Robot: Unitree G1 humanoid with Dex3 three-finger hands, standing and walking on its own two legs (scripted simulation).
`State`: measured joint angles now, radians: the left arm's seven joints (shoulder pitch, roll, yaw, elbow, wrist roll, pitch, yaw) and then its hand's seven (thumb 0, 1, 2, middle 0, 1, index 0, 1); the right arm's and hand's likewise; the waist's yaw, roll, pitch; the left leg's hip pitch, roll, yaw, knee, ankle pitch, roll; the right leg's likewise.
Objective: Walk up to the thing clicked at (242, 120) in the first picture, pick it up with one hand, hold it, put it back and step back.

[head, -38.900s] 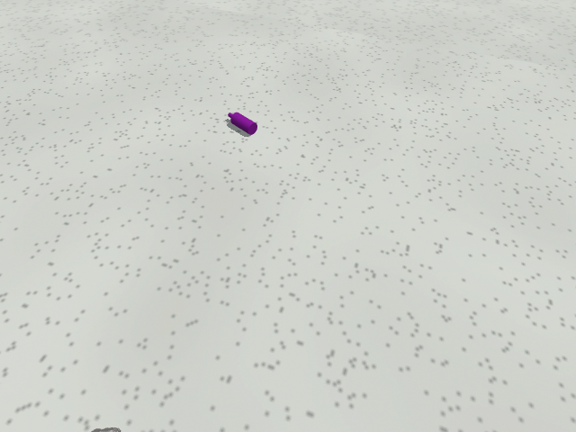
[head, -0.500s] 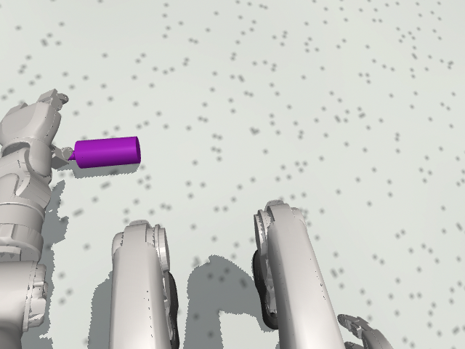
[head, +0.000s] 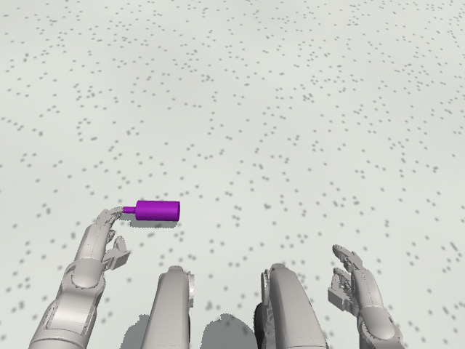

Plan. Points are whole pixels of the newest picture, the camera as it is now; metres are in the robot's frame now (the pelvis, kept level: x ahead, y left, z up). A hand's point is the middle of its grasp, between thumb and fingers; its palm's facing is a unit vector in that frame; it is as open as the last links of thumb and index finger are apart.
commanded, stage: home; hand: left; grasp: from above
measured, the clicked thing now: (151, 210) +0.53 +0.25 -0.55
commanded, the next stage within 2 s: none
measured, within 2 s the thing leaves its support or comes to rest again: neither
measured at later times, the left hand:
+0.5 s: hand (87, 271) +0.23 +0.18 +0.08, palm faces +0.09 -0.98 -0.20, open 7.4 cm
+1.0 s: hand (85, 275) +0.22 +0.19 +0.08, palm faces +0.08 -0.98 -0.20, open 7.4 cm
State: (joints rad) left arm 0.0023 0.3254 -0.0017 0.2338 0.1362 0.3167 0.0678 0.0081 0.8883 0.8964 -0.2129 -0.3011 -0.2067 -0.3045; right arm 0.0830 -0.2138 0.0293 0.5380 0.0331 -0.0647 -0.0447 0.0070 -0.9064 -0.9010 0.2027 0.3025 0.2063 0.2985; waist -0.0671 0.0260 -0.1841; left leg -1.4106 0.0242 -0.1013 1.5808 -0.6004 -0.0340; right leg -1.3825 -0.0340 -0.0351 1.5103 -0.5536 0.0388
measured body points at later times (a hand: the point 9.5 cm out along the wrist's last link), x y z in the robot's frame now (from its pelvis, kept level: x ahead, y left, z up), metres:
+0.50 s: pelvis +0.06 +0.00 +0.12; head +0.09 +0.01 +0.57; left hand +0.22 +0.23 +0.10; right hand +0.22 -0.24 +0.06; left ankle +0.06 +0.13 -0.55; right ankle +0.08 -0.15 -0.55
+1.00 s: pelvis +0.06 +0.00 +0.13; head +0.09 +0.01 +0.58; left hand +0.22 +0.24 +0.10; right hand +0.24 -0.23 +0.06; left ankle +0.06 +0.13 -0.55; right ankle +0.08 -0.15 -0.55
